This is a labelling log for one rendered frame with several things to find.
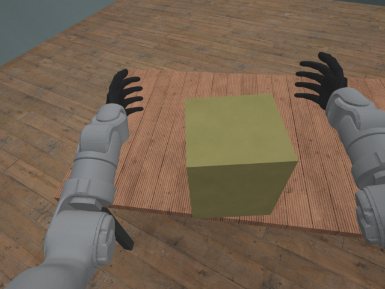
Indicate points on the right robot hand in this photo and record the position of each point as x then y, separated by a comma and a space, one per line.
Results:
332, 80

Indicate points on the table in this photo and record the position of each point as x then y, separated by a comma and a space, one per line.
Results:
151, 176

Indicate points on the robot left upper arm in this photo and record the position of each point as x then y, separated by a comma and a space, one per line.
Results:
78, 243

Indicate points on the robot left forearm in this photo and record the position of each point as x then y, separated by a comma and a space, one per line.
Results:
91, 183

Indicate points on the robot right forearm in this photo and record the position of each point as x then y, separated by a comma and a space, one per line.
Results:
361, 129

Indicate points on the carton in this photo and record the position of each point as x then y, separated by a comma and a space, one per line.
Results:
239, 157

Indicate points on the left robot hand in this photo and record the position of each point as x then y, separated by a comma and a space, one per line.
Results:
117, 93

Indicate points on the robot right upper arm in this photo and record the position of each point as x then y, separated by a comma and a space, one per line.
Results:
370, 213

